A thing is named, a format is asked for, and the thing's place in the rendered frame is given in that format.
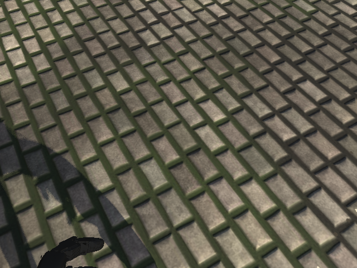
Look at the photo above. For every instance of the robot left hand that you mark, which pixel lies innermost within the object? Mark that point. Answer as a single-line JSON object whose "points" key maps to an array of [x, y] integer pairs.
{"points": [[69, 249]]}

